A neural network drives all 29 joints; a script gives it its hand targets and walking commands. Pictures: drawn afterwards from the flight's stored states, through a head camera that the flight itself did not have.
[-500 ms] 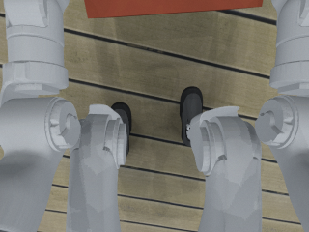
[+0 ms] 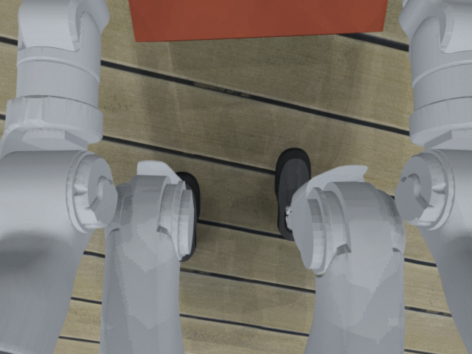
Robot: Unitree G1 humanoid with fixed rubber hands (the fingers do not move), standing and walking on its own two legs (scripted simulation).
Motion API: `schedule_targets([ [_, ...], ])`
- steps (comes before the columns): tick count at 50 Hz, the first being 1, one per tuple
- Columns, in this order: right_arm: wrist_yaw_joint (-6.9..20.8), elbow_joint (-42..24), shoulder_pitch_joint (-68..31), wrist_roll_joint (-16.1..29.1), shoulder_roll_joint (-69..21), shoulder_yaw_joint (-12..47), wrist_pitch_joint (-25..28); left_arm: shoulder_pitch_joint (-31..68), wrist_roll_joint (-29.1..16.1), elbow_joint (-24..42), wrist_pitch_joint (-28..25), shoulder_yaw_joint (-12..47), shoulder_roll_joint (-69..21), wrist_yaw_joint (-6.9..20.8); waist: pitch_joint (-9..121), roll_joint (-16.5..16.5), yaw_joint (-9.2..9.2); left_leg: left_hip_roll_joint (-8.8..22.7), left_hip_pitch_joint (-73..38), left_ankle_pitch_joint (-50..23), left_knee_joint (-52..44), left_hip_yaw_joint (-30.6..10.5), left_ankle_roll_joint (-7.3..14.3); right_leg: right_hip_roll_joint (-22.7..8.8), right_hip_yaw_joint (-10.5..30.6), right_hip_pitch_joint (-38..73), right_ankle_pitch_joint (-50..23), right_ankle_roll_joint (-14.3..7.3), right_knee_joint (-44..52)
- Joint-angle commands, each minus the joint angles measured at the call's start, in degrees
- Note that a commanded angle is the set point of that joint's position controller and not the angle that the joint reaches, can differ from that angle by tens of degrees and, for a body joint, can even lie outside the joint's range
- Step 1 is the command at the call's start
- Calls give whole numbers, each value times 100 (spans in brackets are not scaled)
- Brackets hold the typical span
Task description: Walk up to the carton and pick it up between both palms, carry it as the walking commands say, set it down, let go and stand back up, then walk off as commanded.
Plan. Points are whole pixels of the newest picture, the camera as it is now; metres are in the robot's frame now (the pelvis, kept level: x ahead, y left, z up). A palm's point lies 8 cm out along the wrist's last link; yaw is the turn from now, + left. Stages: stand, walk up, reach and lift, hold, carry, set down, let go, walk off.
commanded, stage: set down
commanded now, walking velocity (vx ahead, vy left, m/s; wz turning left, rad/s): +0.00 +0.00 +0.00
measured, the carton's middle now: out of the picture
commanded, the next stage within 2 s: none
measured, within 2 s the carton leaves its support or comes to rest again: rests again in 0.82 s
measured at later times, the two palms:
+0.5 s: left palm out of the picture +0.55 +0.16 -0.19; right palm out of the picture +0.53 -0.22 -0.20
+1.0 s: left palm out of the picture +0.55 +0.16 -0.20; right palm out of the picture +0.54 -0.22 -0.20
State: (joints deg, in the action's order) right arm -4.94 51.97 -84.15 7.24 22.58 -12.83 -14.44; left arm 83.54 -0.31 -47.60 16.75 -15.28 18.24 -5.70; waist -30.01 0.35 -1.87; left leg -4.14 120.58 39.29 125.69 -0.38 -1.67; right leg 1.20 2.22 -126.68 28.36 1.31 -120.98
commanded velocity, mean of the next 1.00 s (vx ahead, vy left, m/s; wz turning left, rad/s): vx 0.00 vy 0.00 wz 0.00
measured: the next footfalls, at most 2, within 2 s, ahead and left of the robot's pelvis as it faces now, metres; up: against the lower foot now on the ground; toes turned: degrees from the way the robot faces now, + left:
none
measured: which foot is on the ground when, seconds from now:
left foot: down 0.00-1.00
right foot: down 0.00-1.00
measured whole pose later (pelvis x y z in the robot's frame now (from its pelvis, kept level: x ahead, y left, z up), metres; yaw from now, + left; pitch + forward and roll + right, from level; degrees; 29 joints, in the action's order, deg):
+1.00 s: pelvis +0.00 +0.00 -0.01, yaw +0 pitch +33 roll +1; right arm -3.2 59.1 -84.5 9.0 23.6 -11.5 -9.8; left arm 84.4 -0.9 -53.7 13.2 -14.7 18.9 -4.1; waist -29.9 -0.3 -1.9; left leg -4.7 121.9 39.4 128.7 -0.3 -1.6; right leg 0.7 2.2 -127.6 28.8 1.3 -123.8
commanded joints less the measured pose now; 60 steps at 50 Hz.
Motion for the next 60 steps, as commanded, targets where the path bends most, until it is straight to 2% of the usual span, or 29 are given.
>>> schedule_targets([
  [1, 1440, -794, -3339, 888, -4321, 2043, 445, 3407, -1115, 583, -655, 2274, -3884, 1525, 8649, -68, 295, -57, -1873, -2512, -908, 392, 171, 172, -315, 4718, -2834, -79, 134],
  [4, 1435, -702, -3255, 679, -4226, 1865, 484, 3452, -1204, 522, -650, 2353, -4116, 1612, 8370, -79, -112, -94, -1627, -2256, -949, 262, 167, 175, -355, 4719, -2782, -110, 102],
  [7, 1446, -720, -3459, 783, -4212, 1965, 503, 3562, -1130, 637, -687, 2199, -3937, 1592, 8286, -142, 196, -83, -1662, -2371, -897, 326, 190, 178, -315, 4591, -2688, -121, 64],
  [11, 1395, -890, -3677, 787, -3979, 1939, 612, 3738, -1274, 693, -697, 2359, -3976, 1524, 8647, -52, -69, -59, -2037, -2569, -826, 207, 177, 125, -404, 4573, -2877, -125, -100],
  [13, 1430, -550, -3425, 870, -4166, 1893, 593, 3461, -1125, 502, -766, 2197, -3797, 1508, 8070, -10, 276, -69, -1824, -2388, -831, 346, 186, 133, -328, 4333, -2534, -121, 30],
  [14, 1429, -745, -3551, 814, -4019, 1875, 642, 3585, -1127, 583, -743, 2194, -3940, 1519, 8018, -73, 127, -106, -1803, -2549, -837, 289, 183, 190, -345, 4252, -2625, -130, 35],
  [15, 1394, -776, -3637, 796, -3965, 1870, 652, 3445, -1106, 430, -741, 2128, -3856, 1515, 7955, -17, 152, -54, -1681, -2438, -835, 292, 171, 110, -326, 4392, -2674, -112, 43],
  [16, 1417, -272, -3220, 647, -4064, 1719, 574, 3490, -1131, 388, -757, 2242, -3865, 1553, 7657, 51, -14, -81, -1548, -2256, -845, 300, 152, 170, -320, 4207, -2576, -125, 24],
  [18, 1449, -377, -3217, 656, -4052, 1749, 593, 3497, -1176, 483, -768, 2204, -3954, 1575, 7681, 76, -41, -76, -1601, -2217, -923, 276, 173, 138, -350, 4242, -2483, -151, 20],
  [19, 1451, -507, -3456, 768, -4103, 1840, 609, 3584, -1114, 394, -752, 2137, -3927, 1585, 7735, 38, 177, -81, -1556, -2228, -822, 324, 181, 162, -240, 4395, -2527, -170, 43],
  [21, 1444, -441, -3391, 728, -3947, 1756, 646, 3449, -1076, 268, -725, 2159, -3934, 1551, 7571, 119, 35, -39, -1679, -2257, -843, 250, 185, 105, -348, 4171, -2402, -164, 8],
  [22, 1471, -442, -3360, 772, -4050, 1780, 636, 3486, -1022, 368, -756, 2091, -3822, 1546, 7522, 89, 188, -38, -1646, -2253, -863, 256, 192, 169, -330, 4078, -2412, -141, 0],
  [24, 1510, -385, -3331, 639, -3806, 1649, 667, 3342, -1069, 50, -693, 2109, -3907, 1570, 7233, 170, -65, -46, -1732, -2256, -885, 143, 176, 105, -387, 3729, -2328, -158, -15],
  [25, 1479, -508, -3531, 699, -3800, 1705, 688, 3494, -1069, 283, -748, 2154, -3933, 1547, 7327, 234, 26, -61, -1681, -2261, -820, 204, 144, 126, -353, 3757, -2279, -182, -6],
  [27, 1490, -346, -3448, 667, -3775, 1713, 676, 3646, -1085, 318, -742, 2195, -3921, 1537, 7286, 169, -48, -87, -1690, -2193, -827, 219, 141, 99, -342, 3847, -2292, -169, -28],
  [28, 1470, -346, -3403, 641, -3845, 1687, 680, 3485, -1041, 141, -742, 2109, -3818, 1559, 7210, 75, 94, -74, -1502, -2203, -800, 236, 143, 91, -323, 4019, -2379, -175, -49],
  [32, 1519, -137, -3177, 544, -3784, 1512, 665, 3425, -1043, 138, -734, 2101, -3838, 1591, 6860, 237, -100, -83, -1488, -2099, -840, 176, 179, 82, -321, 3641, -2190, -189, -48],
  [33, 1556, 32, -3151, 536, -3808, 1496, 646, 3459, -976, 53, -736, 2077, -3817, 1600, 6805, 218, -33, -61, -1467, -2059, -869, 177, 134, 76, -371, 3502, -2125, -178, -100],
  [35, 1540, 69, -3045, 500, -3706, 1404, 673, 3457, -1031, 131, -741, 2171, -3757, 1587, 6696, 521, -177, -52, -1584, -2140, -858, 110, 130, 50, -362, 3376, -2169, -223, -83],
  [37, 1521, -218, -3212, 532, -3679, 1495, 732, 3508, -1149, 217, -777, 2273, -3858, 1606, 6838, 387, -194, -97, -1439, -2135, -815, 191, 120, 35, -352, 3534, -2207, -215, -80],
  [39, 1546, 131, -2926, 460, -3654, 1452, 682, 3078, -847, -201, -718, 1908, -3804, 1598, 6429, 279, 32, -82, -1239, -1965, -866, 183, 149, 10, -326, 3480, -2001, -196, -59],
  [42, 1552, -32, -3293, 521, -3584, 1399, 705, 3420, -950, -34, -731, 2020, -3805, 1599, 6483, 396, -130, -50, -1498, -1882, -818, 120, 172, 1, -314, 3347, -1863, -222, -74],
  [44, 1580, 285, -2871, 346, -3669, 1355, 648, 3160, -851, -262, -710, 1841, -3820, 1675, 6098, 190, -146, -94, -1064, -1784, -792, 167, 167, 35, -266, 3344, -1794, -214, -26],
  [48, 1617, 235, -2955, 361, -3550, 1283, 655, 3029, -756, -352, -692, 1798, -3811, 1653, 5991, 479, -143, -73, -1230, -1785, -838, 138, 174, 31, -328, 3135, -1717, -226, -78],
  [50, 1620, 560, -2650, 237, -3576, 1159, 624, 2855, -706, -549, -688, 1784, -3772, 1653, 5677, 391, -199, -53, -1121, -1717, -841, 103, 168, 18, -336, 2949, -1662, -224, -61],
  [51, 1647, 382, -2721, 343, -3535, 1183, 642, 2960, -683, -396, -701, 1820, -3652, 1624, 5806, 549, -81, -57, -1300, -1793, -764, 147, 155, 37, -301, 2964, -1689, -229, -21],
  [56, 1669, 378, -2598, 265, -3566, 1268, 645, 2810, -729, -514, -681, 1753, -3766, 1656, 5830, 291, -194, -67, -1255, -1956, -811, 85, 168, 22, -382, 3077, -1892, -192, -163],
  [57, 1680, 448, -2455, 307, -3553, 1232, 657, 2671, -744, -424, -696, 1873, -3833, 1639, 5894, 601, -174, -44, -1262, -2191, -716, 83, 98, 24, -295, 3119, -2203, -213, -215],
  [60, 1603, 304, -2482, 241, -3466, 1248, 696, 2671, -816, -343, -769, 1849, -3647, 1616, 5836, 217, -284, -74, -1103, -2198, -726, 82, 142, 16, -317, 3339, -2323, -179, -218],
])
